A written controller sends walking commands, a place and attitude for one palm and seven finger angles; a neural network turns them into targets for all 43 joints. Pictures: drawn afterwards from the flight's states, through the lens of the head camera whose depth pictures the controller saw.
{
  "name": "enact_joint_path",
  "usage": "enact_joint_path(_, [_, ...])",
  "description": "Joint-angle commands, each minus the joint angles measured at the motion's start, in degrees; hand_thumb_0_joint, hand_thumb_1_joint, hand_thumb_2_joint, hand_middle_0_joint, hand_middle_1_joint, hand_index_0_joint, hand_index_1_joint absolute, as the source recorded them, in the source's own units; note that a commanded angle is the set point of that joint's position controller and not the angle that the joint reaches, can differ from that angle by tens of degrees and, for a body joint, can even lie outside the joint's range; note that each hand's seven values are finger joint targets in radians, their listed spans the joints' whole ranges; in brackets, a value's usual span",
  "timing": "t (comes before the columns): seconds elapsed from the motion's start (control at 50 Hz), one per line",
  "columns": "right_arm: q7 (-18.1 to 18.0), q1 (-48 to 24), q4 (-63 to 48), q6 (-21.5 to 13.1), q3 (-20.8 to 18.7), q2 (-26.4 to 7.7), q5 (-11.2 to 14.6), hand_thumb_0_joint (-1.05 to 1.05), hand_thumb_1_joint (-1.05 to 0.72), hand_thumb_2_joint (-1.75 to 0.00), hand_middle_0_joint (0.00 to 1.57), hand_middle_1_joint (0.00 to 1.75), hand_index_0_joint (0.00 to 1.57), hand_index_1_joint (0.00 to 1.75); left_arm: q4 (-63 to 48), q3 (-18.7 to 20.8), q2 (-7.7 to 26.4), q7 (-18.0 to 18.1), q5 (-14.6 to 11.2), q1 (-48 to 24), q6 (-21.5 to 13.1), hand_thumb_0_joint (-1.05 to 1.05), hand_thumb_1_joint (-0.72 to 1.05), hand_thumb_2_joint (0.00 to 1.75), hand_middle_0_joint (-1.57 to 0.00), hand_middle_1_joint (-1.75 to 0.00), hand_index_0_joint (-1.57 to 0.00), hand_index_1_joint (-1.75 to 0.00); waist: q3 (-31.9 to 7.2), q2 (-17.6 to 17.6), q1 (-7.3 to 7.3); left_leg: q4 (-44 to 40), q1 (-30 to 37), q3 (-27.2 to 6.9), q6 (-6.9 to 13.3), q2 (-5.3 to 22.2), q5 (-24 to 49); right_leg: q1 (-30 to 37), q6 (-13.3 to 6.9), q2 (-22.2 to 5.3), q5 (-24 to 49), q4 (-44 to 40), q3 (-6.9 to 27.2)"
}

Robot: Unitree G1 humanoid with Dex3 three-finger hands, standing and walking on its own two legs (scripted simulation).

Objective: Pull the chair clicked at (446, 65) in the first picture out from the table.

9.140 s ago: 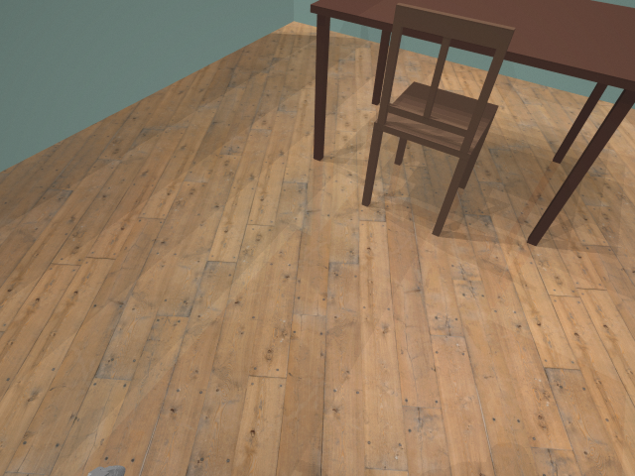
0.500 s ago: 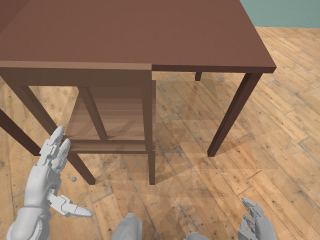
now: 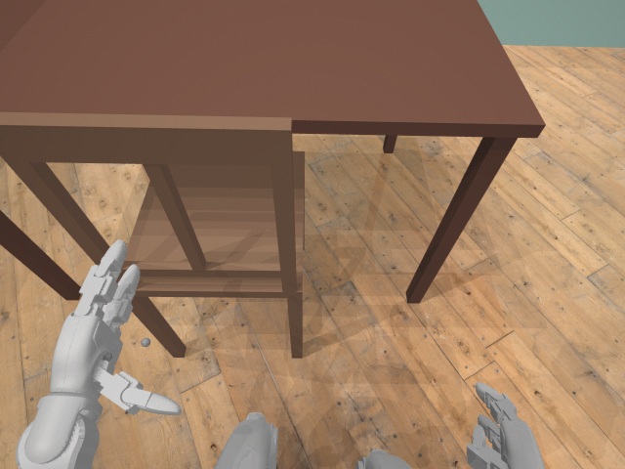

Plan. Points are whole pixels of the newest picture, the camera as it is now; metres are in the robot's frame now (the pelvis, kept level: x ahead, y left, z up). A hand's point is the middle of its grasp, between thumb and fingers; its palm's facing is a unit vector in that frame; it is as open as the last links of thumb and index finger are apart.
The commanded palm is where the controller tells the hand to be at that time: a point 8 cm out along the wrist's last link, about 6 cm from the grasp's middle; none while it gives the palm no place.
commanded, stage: aim the fingers beside a spindle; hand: left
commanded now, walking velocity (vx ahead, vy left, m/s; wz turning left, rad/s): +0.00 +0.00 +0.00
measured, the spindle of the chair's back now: (180, 221) +0.47 +0.24 -0.02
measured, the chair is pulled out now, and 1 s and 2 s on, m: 0.00 0.00 0.00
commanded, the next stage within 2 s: push the fingers through the gap in 1.68 s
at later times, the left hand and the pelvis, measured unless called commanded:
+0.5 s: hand (162, 316) +0.29 +0.21 +0.02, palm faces +0.03 -1.00 -0.04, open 16.9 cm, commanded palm +0.27 +0.26 +0.02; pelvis +0.00 +0.01 -0.01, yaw -1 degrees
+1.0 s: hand (173, 306) +0.32 +0.20 +0.00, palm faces +0.04 -1.00 -0.04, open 16.9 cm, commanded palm +0.30 +0.25 +0.00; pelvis +0.00 +0.01 -0.03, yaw -2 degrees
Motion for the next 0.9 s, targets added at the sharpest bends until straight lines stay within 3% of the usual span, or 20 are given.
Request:
enact_joint_path(0.0, [-0.29,-1.48,-7.91,-2.89,-2.87,-7.37,0.37,0.0,-0.9,-0.9,0.2,0.3,0.2,0.3,-11.11,3.8,8.85,0.48,-0.5,-8.34,-4.34,0.0,-0.5,0.3,-0.06,-0.08,-0.06,-0.08,-12.94,2.66,-0.98,-7.41,18.02,0.08,2.29,-1.83,9.47,-2.21,0.21,0.9,15.0,-10.63,2.04])
enact_joint_path(0.06, [-0.15,-1.13,-7.98,-2.6,-3.07,-7.54,0.3,0.0,-0.9,-0.9,0.2,0.3,0.2,0.3,-9.56,4.06,8.82,0.87,-0.5,-7.25,-3.81,0.0,-0.5,0.3,-0.06,-0.08,-0.06,-0.08,-14.21,0.72,-0.85,-7.09,17.56,0.14,2.4,-1.8,9.84,-1.77,0.35,0.99,15.55,-10.41,2.06])
enact_joint_path(0.2, [0.02,-0.87,-7.84,-1.88,-2.97,-7.86,0.14,0.0,-0.9,-0.9,0.2,0.3,0.2,0.3,-7.46,3.87,8.96,1.98,0.29,-12.07,-4.04,0.0,-0.5,0.3,-0.06,-0.08,-0.06,-0.08,-14.32,0.75,-1.25,-6.33,16.3,0.18,2.32,-1.69,8.22,-3.93,0.33,1.0,13.67,-9.54,2.2])
enact_joint_path(0.26, [0.27,-0.71,-7.99,-1.62,-3.01,-7.85,0.04,0.0,-0.9,-0.9,0.2,0.3,0.2,0.3,-7.61,3.76,8.83,2.22,0.52,-10.96,-4.34,0.0,-0.5,0.3,-0.06,-0.08,-0.06,-0.08,-16.22,1.85,-0.66,-6.31,17.22,-0.03,2.23,-1.55,9.94,-3.7,0.06,1.1,15.06,-8.57,1.8])
enact_joint_path(0.32, [0.28,-0.48,-7.64,-1.06,-2.99,-8.08,0.05,0.0,-0.9,-0.9,0.2,0.3,0.2,0.3,-5.69,4.18,9.39,2.37,0.63,-13.49,-4.21,0.0,-0.5,0.3,-0.06,-0.08,-0.06,-0.08,-14.75,0.14,-1.43,-6.02,15.75,-0.07,2.23,-1.5,8.24,-4.88,0.23,1.2,13.65,-8.73,1.92])
enact_joint_path(0.38, [0.27,-0.25,-7.51,-0.76,-2.94,-8.13,-0.01,0.0,-0.9,-0.9,0.2,0.3,0.2,0.3,-5.09,3.83,9.28,2.35,0.92,-17.03,-4.41,0.0,-0.5,0.3,-0.06,-0.08,-0.06,-0.08,-15.39,1.46,-1.57,-5.62,15.75,-0.18,2.17,-1.45,7.6,-6.07,0.12,1.25,12.78,-7.96,1.81])
enact_joint_path(0.42, [0.34,-0.35,-7.66,-0.8,-3.02,-8.09,-0.06,0.0,-0.9,-0.9,0.2,0.3,0.2,0.3,-6.06,3.6,8.9,2.43,0.91,-16.6,-4.83,0.0,-0.5,0.3,-0.06,-0.08,-0.06,-0.08,-17.35,2.96,-0.93,-5.7,17.19,-0.33,2.04,-1.39,8.59,-6.02,-0.11,1.21,13.22,-7.51,1.65])
enact_joint_path(0.58, [0.7,0.31,-7.2,0.27,-3.08,-8.38,-0.35,0.0,-0.9,-0.9,0.2,0.3,0.2,0.3,-3.32,2.65,8.52,3.54,2.02,-20.99,-4.24,0.0,-0.5,0.3,-0.06,-0.08,-0.06,-0.08,-17.3,1.64,-1.87,-4.45,16.38,-1.0,1.91,-1.09,8.47,-8.93,-0.08,1.41,13.13,-5.94,1.25])
enact_joint_path(0.66, [1.04,0.36,-7.68,0.81,-3.23,-8.24,-0.46,0.0,-0.9,-0.9,0.2,0.3,0.2,0.3,-4.05,3.76,9.07,4.15,2.11,-19.15,-4.68,0.0,-0.5,0.3,-0.06,-0.08,-0.06,-0.08,-20.26,2.52,-0.77,-4.09,17.99,-0.91,1.74,-1.1,11.73,-7.98,-0.34,1.42,15.53,-5.09,1.17])
enact_joint_path(0.7, [1.3,0.24,-7.94,1.2,-3.22,-8.15,-0.46,0.0,-0.9,-0.9,0.2,0.3,0.2,0.3,-4.34,2.36,8.02,4.21,2.44,-19.08,-4.75,0.0,-0.5,0.3,-0.06,-0.08,-0.06,-0.08,-20.37,3.07,-0.89,-3.94,17.98,-0.82,1.64,-1.05,12.33,-8.15,-0.33,1.38,15.99,-4.68,1.06])
enact_joint_path(0.76, [1.28,0.35,-7.47,1.75,-3.23,-8.32,-0.52,0.0,-0.9,-0.9,0.2,0.3,0.2,0.3,-1.7,2.95,8.45,4.53,2.53,-20.68,-4.67,0.0,-0.5,0.3,-0.06,-0.08,-0.06,-0.08,-18.29,0.22,-1.73,-3.14,15.48,-0.82,1.88,-1.09,10.25,-9.24,-0.1,1.57,14.9,-4.85,1.3])
enact_joint_path(0.88, [1.2,0.19,-7.13,2.12,-3.25,-8.26,-0.48,0.0,-0.9,-0.9,0.2,0.3,0.2,0.3,-1.19,4.11,9.59,3.84,2.3,-22.8,-5.75,0.0,-0.5,0.3,-0.06,-0.08,-0.06,-0.08,-19.77,2.61,-1.3,-2.17,15.02,-0.41,1.74,-1.22,10.43,-9.44,-0.33,1.51,15.19,-4.1,1.8])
